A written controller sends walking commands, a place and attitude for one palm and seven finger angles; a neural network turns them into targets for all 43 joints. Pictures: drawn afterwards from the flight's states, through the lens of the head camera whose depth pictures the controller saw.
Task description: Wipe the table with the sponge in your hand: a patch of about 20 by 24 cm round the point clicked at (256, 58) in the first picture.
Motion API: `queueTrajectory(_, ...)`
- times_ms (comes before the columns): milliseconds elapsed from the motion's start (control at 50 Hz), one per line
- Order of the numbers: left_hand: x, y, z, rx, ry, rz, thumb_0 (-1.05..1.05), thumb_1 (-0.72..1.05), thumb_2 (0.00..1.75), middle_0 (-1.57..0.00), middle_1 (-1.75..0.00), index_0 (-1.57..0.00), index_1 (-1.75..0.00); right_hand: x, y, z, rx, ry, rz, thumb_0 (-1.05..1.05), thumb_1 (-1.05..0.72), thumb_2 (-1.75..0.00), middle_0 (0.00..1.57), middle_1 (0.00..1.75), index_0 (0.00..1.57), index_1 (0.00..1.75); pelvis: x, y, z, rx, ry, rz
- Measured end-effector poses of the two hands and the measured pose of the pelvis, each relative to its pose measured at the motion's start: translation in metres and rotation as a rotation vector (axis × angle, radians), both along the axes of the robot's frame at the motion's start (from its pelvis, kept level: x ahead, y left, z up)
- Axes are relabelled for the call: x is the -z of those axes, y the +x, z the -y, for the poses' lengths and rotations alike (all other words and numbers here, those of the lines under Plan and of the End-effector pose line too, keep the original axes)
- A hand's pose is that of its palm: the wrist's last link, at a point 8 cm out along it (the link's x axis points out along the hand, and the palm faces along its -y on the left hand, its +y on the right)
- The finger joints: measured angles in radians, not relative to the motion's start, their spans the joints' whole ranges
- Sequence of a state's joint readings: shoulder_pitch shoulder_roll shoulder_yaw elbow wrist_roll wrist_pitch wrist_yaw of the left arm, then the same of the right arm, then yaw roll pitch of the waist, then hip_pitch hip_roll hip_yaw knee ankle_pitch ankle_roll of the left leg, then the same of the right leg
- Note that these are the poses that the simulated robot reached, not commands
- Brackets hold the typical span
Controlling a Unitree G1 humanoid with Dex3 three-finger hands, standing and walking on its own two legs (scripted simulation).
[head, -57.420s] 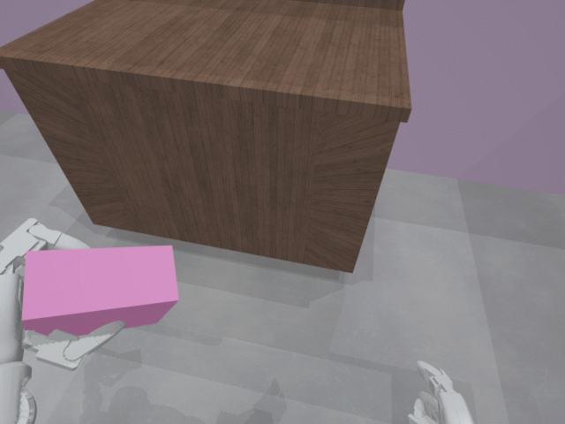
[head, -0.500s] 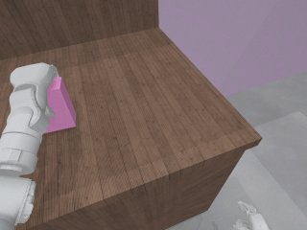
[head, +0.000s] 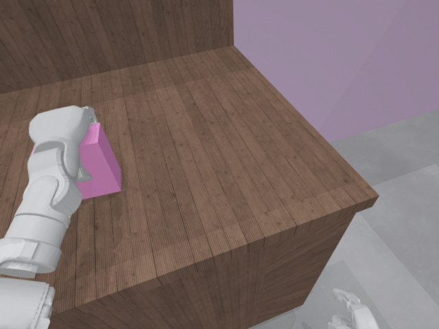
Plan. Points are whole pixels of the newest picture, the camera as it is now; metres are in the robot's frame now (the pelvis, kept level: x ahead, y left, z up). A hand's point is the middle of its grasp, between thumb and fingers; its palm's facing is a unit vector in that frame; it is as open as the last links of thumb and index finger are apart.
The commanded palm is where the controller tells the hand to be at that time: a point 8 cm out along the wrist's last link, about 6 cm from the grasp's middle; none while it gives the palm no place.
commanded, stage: wipe back along the first lane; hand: left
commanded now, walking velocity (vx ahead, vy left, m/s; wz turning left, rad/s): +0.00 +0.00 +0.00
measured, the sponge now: (87, 172) +0.37 +0.31 +0.10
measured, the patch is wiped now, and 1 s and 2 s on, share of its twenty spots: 1.00 1.00 1.00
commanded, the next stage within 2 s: lift the sponge slowly off the table in 1.18 s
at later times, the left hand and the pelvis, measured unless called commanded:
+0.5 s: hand (79, 173) +0.31 +0.27 +0.16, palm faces +0.09 -0.02 -1.00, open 10.5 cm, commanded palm +0.28 +0.26 +0.18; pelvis -0.01 -0.02 +0.00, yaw +0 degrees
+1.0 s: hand (83, 191) +0.28 +0.25 +0.15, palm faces +0.14 -0.03 -0.99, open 10.5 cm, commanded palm +0.23 +0.23 +0.18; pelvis -0.01 -0.03 -0.01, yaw -1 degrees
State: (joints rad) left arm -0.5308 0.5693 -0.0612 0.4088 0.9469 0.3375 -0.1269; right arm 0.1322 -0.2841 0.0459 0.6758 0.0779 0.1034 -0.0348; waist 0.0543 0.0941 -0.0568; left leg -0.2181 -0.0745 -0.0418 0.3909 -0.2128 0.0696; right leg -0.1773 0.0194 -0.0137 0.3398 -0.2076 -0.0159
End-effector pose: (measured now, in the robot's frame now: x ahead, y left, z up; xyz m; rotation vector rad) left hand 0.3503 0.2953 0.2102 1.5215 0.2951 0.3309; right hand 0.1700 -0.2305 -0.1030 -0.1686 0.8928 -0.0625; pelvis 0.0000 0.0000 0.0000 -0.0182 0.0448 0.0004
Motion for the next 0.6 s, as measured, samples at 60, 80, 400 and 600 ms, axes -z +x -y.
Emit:
queueTrajectory(60,0.0,-0.007,0.004,-0.001,-0.003,0.011,0.0,-0.53,1.04,-0.64,-1.36,-0.7,-1.33,-0.002,0.003,0.001,-0.004,0.005,0.013,0.01,-0.9,-0.9,0.2,0.3,0.21,0.3,0.0,0.0,0.001,0.001,0.001,0.006)
queueTrajectory(80,0.0,-0.01,0.005,-0.001,-0.004,0.015,0.0,-0.53,1.04,-0.64,-1.36,-0.7,-1.33,-0.002,0.005,0.001,-0.005,0.006,0.018,0.01,-0.9,-0.9,0.2,0.3,0.21,0.3,0.0,0.0,0.002,0.002,0.001,0.008)
queueTrajectory(400,0.001,-0.05,0.027,-0.01,-0.009,0.05,0.0,-0.52,1.04,-0.64,-1.37,-0.69,-1.33,-0.02,0.04,0.0,-0.056,0.038,0.141,0.01,-0.9,-0.9,0.2,0.3,0.2,0.3,0.001,-0.005,0.015,0.004,0.007,0.035)
queueTrajectory(600,0.003,-0.067,0.038,-0.031,-0.001,0.067,-0.01,-0.52,1.04,-0.63,-1.38,-0.68,-1.34,-0.023,0.046,0.002,-0.072,0.053,0.17,0.01,-0.9,-0.9,0.2,0.3,0.2,0.3,0.003,-0.008,0.024,0.003,0.01,0.042)
